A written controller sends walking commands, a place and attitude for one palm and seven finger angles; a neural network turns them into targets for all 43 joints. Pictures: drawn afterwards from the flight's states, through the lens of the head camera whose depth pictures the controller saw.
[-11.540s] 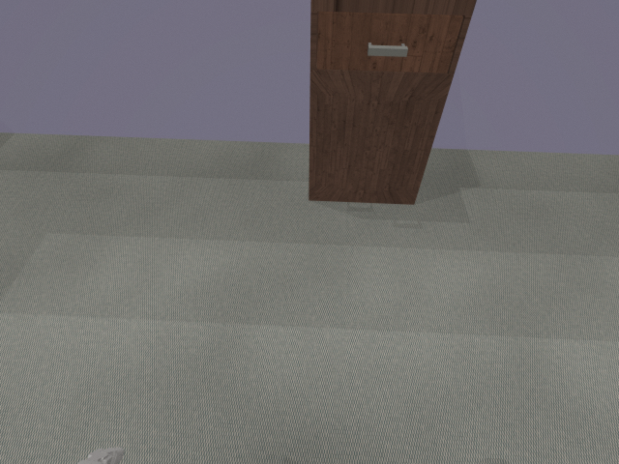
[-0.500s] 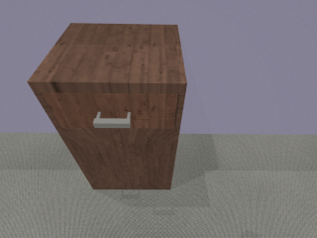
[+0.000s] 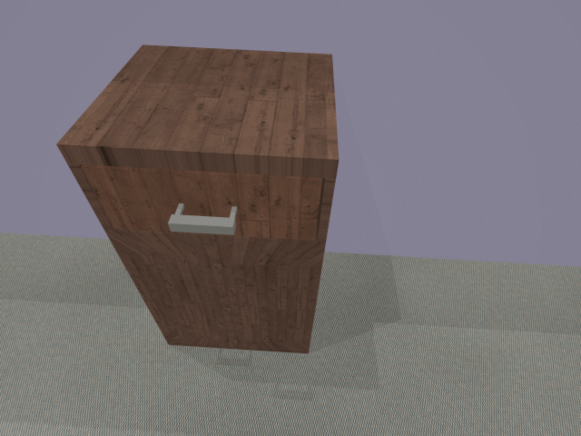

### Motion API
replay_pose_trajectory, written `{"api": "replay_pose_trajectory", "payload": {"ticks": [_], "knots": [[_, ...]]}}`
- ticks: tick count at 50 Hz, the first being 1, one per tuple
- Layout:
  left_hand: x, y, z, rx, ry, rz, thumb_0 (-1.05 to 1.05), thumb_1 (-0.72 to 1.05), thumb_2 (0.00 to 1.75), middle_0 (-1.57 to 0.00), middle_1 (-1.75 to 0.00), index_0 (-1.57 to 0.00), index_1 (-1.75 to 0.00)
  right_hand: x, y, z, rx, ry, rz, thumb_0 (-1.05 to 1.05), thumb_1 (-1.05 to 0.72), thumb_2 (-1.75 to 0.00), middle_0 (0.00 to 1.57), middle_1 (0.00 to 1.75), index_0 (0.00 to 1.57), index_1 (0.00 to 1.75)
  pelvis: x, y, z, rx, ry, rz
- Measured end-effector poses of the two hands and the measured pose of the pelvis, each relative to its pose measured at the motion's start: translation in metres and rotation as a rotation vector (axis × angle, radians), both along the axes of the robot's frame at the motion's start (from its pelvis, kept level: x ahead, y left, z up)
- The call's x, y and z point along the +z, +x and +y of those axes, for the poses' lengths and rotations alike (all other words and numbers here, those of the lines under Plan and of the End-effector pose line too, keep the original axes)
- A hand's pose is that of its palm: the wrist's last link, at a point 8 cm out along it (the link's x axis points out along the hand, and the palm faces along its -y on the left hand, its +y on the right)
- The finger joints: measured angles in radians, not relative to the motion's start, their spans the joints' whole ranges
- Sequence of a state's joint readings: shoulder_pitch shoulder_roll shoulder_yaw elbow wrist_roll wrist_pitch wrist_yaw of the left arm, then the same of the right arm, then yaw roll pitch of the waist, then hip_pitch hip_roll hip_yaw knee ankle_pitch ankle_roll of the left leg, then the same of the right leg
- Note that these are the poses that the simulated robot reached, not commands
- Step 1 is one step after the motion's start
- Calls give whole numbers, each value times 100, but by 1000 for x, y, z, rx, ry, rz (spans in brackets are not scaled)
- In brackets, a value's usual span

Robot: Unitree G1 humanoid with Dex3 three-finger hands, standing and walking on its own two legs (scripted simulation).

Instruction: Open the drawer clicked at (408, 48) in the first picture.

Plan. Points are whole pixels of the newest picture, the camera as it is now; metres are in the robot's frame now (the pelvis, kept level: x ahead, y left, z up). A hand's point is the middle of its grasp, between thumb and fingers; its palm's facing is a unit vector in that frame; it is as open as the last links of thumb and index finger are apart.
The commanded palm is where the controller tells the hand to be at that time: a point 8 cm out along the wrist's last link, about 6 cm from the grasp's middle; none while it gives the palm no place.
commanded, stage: come to a stop and stand still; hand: left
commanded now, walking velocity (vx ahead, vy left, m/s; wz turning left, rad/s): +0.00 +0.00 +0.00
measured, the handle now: (205, 217) +0.52 +0.21 -0.04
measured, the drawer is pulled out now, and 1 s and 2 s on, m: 0.00 0.00 0.00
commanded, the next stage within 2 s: look again from close up in 0.06 s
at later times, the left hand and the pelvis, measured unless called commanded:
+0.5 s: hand out of the picture +0.04 +0.20 -0.18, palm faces +0.05 -0.97 -0.22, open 7.4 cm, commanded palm none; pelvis +0.01 +0.02 -0.01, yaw +1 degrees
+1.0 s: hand (113, 427) +0.15 +0.25 -0.07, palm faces -0.03 -0.66 -0.75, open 7.6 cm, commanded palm +0.11 +0.27 -0.05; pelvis -0.03 +0.05 -0.03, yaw +4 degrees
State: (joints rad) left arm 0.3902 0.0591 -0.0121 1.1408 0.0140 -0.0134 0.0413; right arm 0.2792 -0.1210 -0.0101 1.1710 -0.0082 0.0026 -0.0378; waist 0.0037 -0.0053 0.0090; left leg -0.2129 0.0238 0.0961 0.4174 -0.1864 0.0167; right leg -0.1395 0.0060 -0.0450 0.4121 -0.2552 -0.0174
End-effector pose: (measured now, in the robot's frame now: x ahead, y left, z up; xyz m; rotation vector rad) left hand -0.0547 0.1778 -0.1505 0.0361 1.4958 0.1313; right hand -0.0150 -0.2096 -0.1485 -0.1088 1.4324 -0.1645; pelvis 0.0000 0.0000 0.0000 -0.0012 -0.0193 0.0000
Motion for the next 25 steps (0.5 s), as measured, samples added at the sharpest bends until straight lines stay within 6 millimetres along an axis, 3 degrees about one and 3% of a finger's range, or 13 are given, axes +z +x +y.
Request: {"api": "replay_pose_trajectory", "payload": {"ticks": [10, 19, 25], "knots": [[1, 10, 14, -29, 30, -16, 0, 91, 90, -20, -30, -20, -30, -1, 2, 0, 17, 10, 2, 0, -92, -90, 20, 29, 20, 30, -2, 3, -1, 13, 0, 9], [-2, 60, 54, -45, 117, -150, 1, 91, 90, -20, -30, -20, -30, -4, 29, -6, 43, -28, -90, 0, -91, -90, 20, 29, 20, 30, -11, 12, 6, 29, -13, 17], [0, 90, 69, -57, 130, -239, 0, 91, 90, -20, -30, -20, -30, 0, 49, -3, 59, -51, -146, 0, -92, -90, 20, 29, 20, 30, -11, 12, 15, 21, -13, -4]]}}
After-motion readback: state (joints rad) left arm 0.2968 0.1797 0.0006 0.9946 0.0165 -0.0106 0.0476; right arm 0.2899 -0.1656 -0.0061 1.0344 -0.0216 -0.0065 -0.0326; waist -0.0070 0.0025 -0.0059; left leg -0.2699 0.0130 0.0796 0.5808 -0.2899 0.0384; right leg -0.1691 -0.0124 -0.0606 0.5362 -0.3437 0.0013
